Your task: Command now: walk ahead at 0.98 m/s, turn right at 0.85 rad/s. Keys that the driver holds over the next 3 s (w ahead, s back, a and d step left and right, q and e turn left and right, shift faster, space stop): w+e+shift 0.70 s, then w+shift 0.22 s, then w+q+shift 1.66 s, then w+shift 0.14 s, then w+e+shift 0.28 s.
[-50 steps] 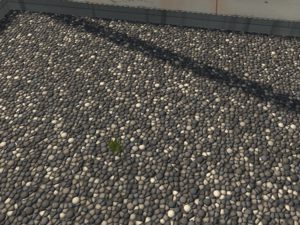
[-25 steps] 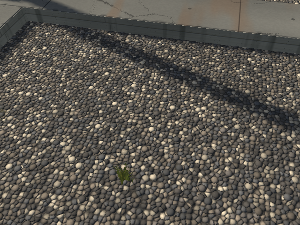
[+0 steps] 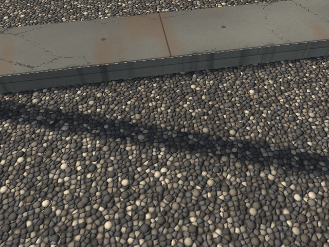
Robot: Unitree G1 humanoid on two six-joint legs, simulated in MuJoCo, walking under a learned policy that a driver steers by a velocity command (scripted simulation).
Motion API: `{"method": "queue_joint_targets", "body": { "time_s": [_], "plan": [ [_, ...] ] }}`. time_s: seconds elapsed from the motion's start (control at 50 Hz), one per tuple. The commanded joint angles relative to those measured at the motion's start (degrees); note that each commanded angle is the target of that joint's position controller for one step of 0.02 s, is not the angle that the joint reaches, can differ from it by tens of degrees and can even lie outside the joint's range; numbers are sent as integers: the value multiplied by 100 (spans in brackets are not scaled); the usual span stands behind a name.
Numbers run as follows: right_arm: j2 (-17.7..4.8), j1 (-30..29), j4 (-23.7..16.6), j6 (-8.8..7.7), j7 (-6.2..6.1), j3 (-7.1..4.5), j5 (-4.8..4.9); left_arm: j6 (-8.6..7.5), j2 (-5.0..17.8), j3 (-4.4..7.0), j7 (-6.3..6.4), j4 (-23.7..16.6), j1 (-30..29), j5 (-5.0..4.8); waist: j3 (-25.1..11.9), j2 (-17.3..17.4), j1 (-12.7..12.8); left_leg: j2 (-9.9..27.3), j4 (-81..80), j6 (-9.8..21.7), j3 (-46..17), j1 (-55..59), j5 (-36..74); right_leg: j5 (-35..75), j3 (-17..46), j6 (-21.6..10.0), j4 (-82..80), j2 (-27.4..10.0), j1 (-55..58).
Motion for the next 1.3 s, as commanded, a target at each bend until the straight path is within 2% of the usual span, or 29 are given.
{"method": "queue_joint_targets", "body": {
  "time_s": [0.02,0.08,0.12,0.14,0.16,0.18,0.2,0.28,0.36,0.48,0.52,0.54,0.56,0.58,0.6,0.62,0.66,0.74,0.9,0.94,0.98,1.0,1.02,1.04,1.06,1.1,1.12,1.2,1.3],
  "plan": [
    [-659,-277,-411,-93,-153,-16,13,-53,31,-110,-88,-447,-474,4,852,211,347,1388,-523,-223,81,-940,5683,224,-584,-194,-1150,373,1017],
    [-1255,-354,-543,80,-365,-149,4,-11,452,5,-31,-231,446,-44,63,700,961,1674,1175,-273,106,-270,8677,-381,-859,-395,-1430,972,2358],
    [-1487,-995,-828,244,-338,-254,-80,32,1003,288,126,373,2624,-36,-852,730,1946,1850,4014,-23,-232,-1042,8388,-1352,-322,-728,-1680,1090,4583],
    [-1341,-1214,-879,301,-206,-273,-74,25,1119,442,245,536,2843,-121,-781,112,1984,1112,6262,92,-251,-2084,4479,-1686,255,-958,-2328,880,5416],
    [-356,-1410,-1258,210,-102,-31,-176,54,1396,484,287,523,2193,-116,-149,-1117,1149,217,8203,43,-686,-4360,-585,-720,1777,-1148,-1846,170,5730],
    [-336,-1366,-1983,47,-51,41,15,81,1743,509,263,331,2031,28,-1067,-1059,742,52,8620,-99,-1893,-5812,-585,-1836,4364,-2150,-3144,-619,6738],
    [-631,-1622,-2033,-121,-31,56,-58,68,1490,497,307,276,2076,66,-765,-176,801,371,8024,-58,-2281,-6163,-243,-3156,5151,-1925,-4300,-992,6385],
    [-671,-1679,-1940,164,14,92,-323,-239,896,277,439,198,1483,-44,332,914,-79,1031,6327,-415,-2301,-4951,187,-2098,3671,-1284,-4671,-214,3553],
    [-513,-2933,-2516,325,110,220,-202,-431,1047,297,390,159,1709,-73,627,578,217,1024,4081,-609,-1864,-4215,1471,-608,2700,-996,-4802,522,2495],
    [-683,-3484,-2893,272,94,236,-12,-382,1271,417,333,152,2109,-145,111,-247,673,389,1802,-249,-1837,-3230,2625,1356,2784,-390,-4101,434,3919],
    [-1158,-2500,-2657,233,-19,39,19,-387,1546,470,348,69,1891,-89,-583,-300,162,102,1700,-152,-1904,-1955,1931,2717,2845,-110,-2848,433,4271],
    [-1403,-1380,-2414,213,-110,-92,41,-399,1733,505,324,-10,1542,-59,-1119,-296,-565,198,1733,-113,-1867,-762,1558,2698,2749,2,-1573,569,3902],
    [-1754,-57,-2152,213,-235,-242,-59,-456,1322,394,302,-171,1235,-21,-1795,-91,-1158,876,2025,-18,-2430,726,395,1583,2515,75,143,822,2969],
    [-2109,351,-2045,197,-263,-313,-350,-475,250,115,317,-465,1374,-149,-2180,1632,-863,2505,1300,175,-4779,1857,-1572,-3295,1955,137,1992,1438,1202],
    [-2102,-499,-2178,205,-145,-356,-327,-425,464,28,350,-677,1916,-298,-2365,2529,-142,2996,117,526,-7226,1513,-2452,-3067,1641,97,2639,1201,418],
    [-1378,-1269,-2362,244,-100,-243,-267,-291,826,68,380,-466,1531,-137,-1420,1377,-110,2657,12,559,-6312,583,-2999,-2360,1404,121,2657,727,267],
    [-928,-1367,-2157,274,-70,-131,-218,-147,866,90,214,-490,1071,47,-605,316,-32,2188,91,455,-4460,-627,-1040,-1960,1176,240,2201,338,495],
    [-624,-719,-1459,42,57,-22,-16,58,357,-100,-22,-986,481,152,7,565,173,1883,-230,330,-2800,-1369,890,-1644,1214,279,1921,-32,191],
    [-1160,-203,-1028,-69,81,-41,-12,-81,409,-310,-181,-1439,-1014,122,836,253,66,1555,-1369,374,-843,-1556,3491,-282,149,60,-1370,454,1258],
    [-1424,83,-857,15,11,-49,10,-120,485,-306,-111,-1395,-1020,166,599,509,154,1660,-713,411,-689,-763,6258,-818,-165,-94,-1788,829,1722],
    [-1767,57,-731,157,-83,-76,23,-155,776,-175,42,-1057,188,239,-270,917,908,1833,1175,463,-842,-439,8230,-1565,-56,-263,-2006,1078,3157],
    [-1819,-163,-781,219,-99,-78,79,-191,970,-61,140,-642,1452,238,-870,900,1547,1708,2683,460,-909,-971,7753,-1334,221,-357,-2624,982,4644],
    [-1402,-156,-967,216,-55,6,75,-191,1447,106,270,-378,2223,357,-1555,490,1653,1349,4662,476,-1094,-2370,4900,-2503,1393,-367,-2495,-49,6301],
    [-492,406,-1288,172,68,166,282,-223,1872,216,334,-493,2023,397,-2515,-1016,788,428,6874,334,-1645,-4440,-500,-3258,4298,-559,-2964,-1932,7875],
    [-1124,-201,-1442,167,-2,33,296,-193,1730,268,372,-508,2069,264,-2536,-310,1130,432,7348,476,-2181,-5034,-11,-3317,4766,-544,-3784,-2002,7350],
    [-871,-699,-1448,193,51,67,245,-332,1025,117,366,-194,1583,177,-503,90,635,890,6511,454,-2150,-5031,746,-2331,3001,-314,-4235,-1405,5270],
    [-763,-649,-1359,285,103,73,173,-403,855,78,363,-141,1389,146,-233,22,386,1036,6229,409,-2223,-4720,820,-2029,2427,-138,-4436,-1135,4638],
    [-474,-793,-1318,646,280,35,25,-621,531,-12,343,129,1432,-57,317,-244,18,1223,5837,280,-2124,-4758,1214,-909,937,302,-5022,-785,3922],
    [-403,-2042,-1772,582,395,127,102,-730,503,-63,350,314,1520,-17,634,-246,58,877,4170,433,-1305,-4657,2778,1423,-710,705,-5147,-186,3877]
  ]
}}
